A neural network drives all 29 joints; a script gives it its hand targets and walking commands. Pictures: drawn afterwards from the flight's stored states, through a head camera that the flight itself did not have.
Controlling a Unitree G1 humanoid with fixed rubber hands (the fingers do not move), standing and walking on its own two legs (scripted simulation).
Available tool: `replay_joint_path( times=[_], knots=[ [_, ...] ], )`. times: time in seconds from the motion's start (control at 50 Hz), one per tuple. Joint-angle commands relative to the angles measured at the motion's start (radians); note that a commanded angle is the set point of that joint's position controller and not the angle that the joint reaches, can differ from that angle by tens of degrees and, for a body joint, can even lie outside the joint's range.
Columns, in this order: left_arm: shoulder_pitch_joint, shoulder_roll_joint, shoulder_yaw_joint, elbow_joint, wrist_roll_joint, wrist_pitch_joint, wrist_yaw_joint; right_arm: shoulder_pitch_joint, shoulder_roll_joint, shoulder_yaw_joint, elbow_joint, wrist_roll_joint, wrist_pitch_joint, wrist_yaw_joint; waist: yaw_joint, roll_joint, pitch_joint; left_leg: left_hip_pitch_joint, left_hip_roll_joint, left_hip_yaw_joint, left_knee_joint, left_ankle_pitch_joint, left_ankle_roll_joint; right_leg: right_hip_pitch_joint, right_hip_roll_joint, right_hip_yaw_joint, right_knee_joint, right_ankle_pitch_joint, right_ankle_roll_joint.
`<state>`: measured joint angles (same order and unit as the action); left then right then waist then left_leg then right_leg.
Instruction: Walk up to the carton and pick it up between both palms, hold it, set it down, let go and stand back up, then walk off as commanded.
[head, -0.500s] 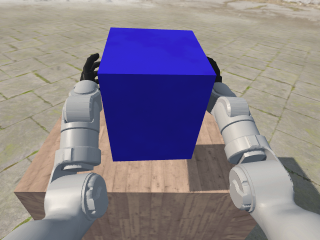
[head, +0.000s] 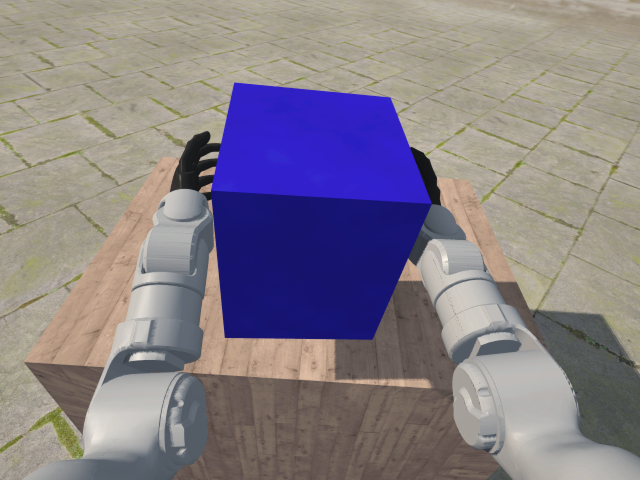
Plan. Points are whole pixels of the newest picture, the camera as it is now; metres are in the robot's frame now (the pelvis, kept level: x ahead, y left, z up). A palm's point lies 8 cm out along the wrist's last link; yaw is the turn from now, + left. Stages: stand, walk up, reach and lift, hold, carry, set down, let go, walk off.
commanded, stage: set down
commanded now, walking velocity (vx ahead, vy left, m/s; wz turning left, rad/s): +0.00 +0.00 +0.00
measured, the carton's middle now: (307, 218) +0.41 +0.01 +0.16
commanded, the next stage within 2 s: none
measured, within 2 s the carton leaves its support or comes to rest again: neither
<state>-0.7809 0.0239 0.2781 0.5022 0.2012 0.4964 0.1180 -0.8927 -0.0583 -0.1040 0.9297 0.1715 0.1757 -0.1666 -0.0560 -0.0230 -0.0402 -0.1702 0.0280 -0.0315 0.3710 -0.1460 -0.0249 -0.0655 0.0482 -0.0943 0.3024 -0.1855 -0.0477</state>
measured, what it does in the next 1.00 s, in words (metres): stands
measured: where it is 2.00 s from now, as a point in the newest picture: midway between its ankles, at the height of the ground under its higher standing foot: outside the picture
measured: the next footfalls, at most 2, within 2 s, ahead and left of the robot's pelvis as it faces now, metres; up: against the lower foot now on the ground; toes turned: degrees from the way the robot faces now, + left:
none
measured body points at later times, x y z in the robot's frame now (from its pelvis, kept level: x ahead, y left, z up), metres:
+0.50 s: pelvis +0.00 -0.01 +0.00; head -0.02 -0.01 +0.45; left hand +0.42 +0.14 +0.17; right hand +0.43 -0.15 +0.16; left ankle +0.04 +0.13 -0.75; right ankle -0.01 -0.08 -0.75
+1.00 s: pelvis +0.00 -0.02 +0.00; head +0.01 -0.02 +0.45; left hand +0.43 +0.13 +0.15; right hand +0.44 -0.17 +0.13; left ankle +0.04 +0.13 -0.75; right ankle -0.01 -0.08 -0.75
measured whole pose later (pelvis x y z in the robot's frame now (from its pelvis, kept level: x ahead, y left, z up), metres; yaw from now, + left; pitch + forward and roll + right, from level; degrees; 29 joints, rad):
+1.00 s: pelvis +0.00 -0.02 +0.00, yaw -2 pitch +3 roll +0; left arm -0.84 -0.06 0.39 0.72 0.26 0.30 0.16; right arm -0.96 -0.08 -0.32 1.15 -0.06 0.01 -0.05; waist 0.03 0.00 -0.07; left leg -0.27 0.05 -0.01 0.32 -0.11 -0.05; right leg -0.21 0.06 -0.07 0.34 -0.19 -0.07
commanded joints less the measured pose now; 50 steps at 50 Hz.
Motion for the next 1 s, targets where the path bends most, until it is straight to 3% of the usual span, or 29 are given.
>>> replay_joint_path(
  times=[0.0,0.08,0.14,0.2,0.26,0.28,0.3,0.4,0.46,0.5,0.52,0.58,0.62,0.68,0.78,0.98],
  knots=[
    [-0.844,-0.668,-0.412,-0.145,-0.106,-0.082,-0.138,-0.943,0.630,0.241,-0.384,0.027,-0.094,0.106,-0.004,0.061,-0.602,0.296,-0.051,0.019,0.008,0.277,-0.011,0.077,-0.010,0.033,-0.009,0.361,0.112],
    [-0.816,-0.658,-0.362,-0.113,-0.079,-0.087,-0.136,-0.950,0.627,0.228,-0.340,0.018,-0.095,0.123,0.036,0.053,-0.598,0.275,-0.053,0.022,-0.004,0.272,0.000,0.084,-0.012,0.038,0.000,0.395,0.121],
    [-0.805,-0.657,-0.350,-0.097,-0.079,-0.099,-0.134,-0.949,0.630,0.231,-0.347,0.008,-0.099,0.125,0.033,0.017,-0.601,0.253,-0.053,0.020,-0.005,0.287,0.000,0.111,-0.014,0.044,0.010,0.480,0.129],
    [-0.807,-0.641,-0.313,-0.072,-0.057,-0.106,-0.138,-0.944,0.627,0.208,-0.323,-0.009,-0.106,0.133,0.045,0.003,-0.582,0.226,-0.057,0.021,-0.017,0.269,0.008,0.126,-0.016,0.042,0.016,0.472,0.135],
    [-0.803,-0.652,-0.321,-0.080,-0.064,-0.126,-0.134,-0.924,0.623,0.200,-0.307,-0.016,-0.121,0.141,0.031,0.013,-0.613,0.226,-0.056,0.028,-0.011,0.291,-0.002,0.143,-0.016,0.043,0.027,0.514,0.132],
    [-0.799,-0.653,-0.316,-0.076,-0.055,-0.126,-0.130,-0.932,0.614,0.187,-0.296,-0.028,-0.127,0.143,0.040,0.023,-0.615,0.227,-0.056,0.026,-0.012,0.298,0.000,0.134,-0.016,0.039,0.028,0.516,0.132],
    [-0.797,-0.649,-0.311,-0.048,-0.050,-0.128,-0.132,-0.926,0.597,0.165,-0.284,-0.043,-0.126,0.144,0.021,0.009,-0.597,0.230,-0.054,0.027,-0.014,0.285,-0.001,0.123,-0.013,0.036,0.019,0.488,0.131],
    [-0.845,-0.665,-0.329,-0.083,-0.053,-0.168,-0.109,-0.932,0.606,0.146,-0.253,-0.063,-0.160,0.165,0.035,0.040,-0.665,0.240,-0.046,0.028,0.000,0.322,-0.009,0.095,-0.013,0.027,0.037,0.513,0.124],
    [-0.877,-0.667,-0.331,-0.065,-0.054,-0.180,-0.100,-0.925,0.594,0.110,-0.210,-0.083,-0.165,0.173,0.025,0.039,-0.655,0.248,-0.042,0.024,-0.005,0.301,-0.006,0.074,-0.009,0.024,0.028,0.463,0.124],
    [-0.851,-0.675,-0.318,-0.041,-0.053,-0.187,-0.089,-0.925,0.590,0.094,-0.187,-0.093,-0.176,0.187,0.041,0.052,-0.675,0.277,-0.035,0.031,0.000,0.310,-0.008,0.046,-0.012,0.023,0.018,0.434,0.114],
    [-0.858,-0.677,-0.325,-0.027,-0.052,-0.193,-0.086,-0.925,0.585,0.084,-0.176,-0.101,-0.181,0.189,0.030,0.053,-0.676,0.277,-0.035,0.030,0.006,0.310,-0.012,0.040,-0.014,0.026,0.019,0.438,0.113],
    [-0.870,-0.691,-0.331,-0.029,-0.053,-0.211,-0.069,-0.946,0.576,0.061,-0.168,-0.115,-0.202,0.204,0.040,0.072,-0.713,0.287,-0.030,0.028,0.010,0.321,-0.013,0.020,-0.010,0.021,0.021,0.427,0.109],
    [-0.874,-0.684,-0.313,0.002,-0.054,-0.219,-0.065,-0.950,0.569,0.046,-0.145,-0.126,-0.203,0.209,0.042,0.043,-0.690,0.258,-0.029,0.031,0.001,0.284,-0.008,0.021,-0.014,0.025,0.015,0.417,0.113],
    [-0.881,-0.687,-0.310,0.002,-0.047,-0.233,-0.053,-0.940,0.563,0.035,-0.115,-0.147,-0.213,0.222,0.047,0.045,-0.707,0.261,-0.025,0.029,0.005,0.300,-0.008,0.005,-0.011,0.019,0.025,0.430,0.113],
    [-0.861,-0.657,-0.245,0.069,-0.021,-0.242,-0.052,-0.944,0.558,-0.010,-0.092,-0.179,-0.227,0.239,0.081,0.028,-0.698,0.199,-0.025,0.046,-0.021,0.238,0.003,0.037,-0.023,0.029,0.032,0.415,0.121],
    [-0.824,-0.625,-0.183,0.079,0.012,-0.287,-0.042,-0.884,0.536,-0.046,-0.034,-0.238,-0.261,0.262,0.106,-0.001,-0.696,0.150,-0.024,0.071,-0.028,0.262,0.006,0.076,-0.028,0.033,0.050,0.497,0.126]
  ],
)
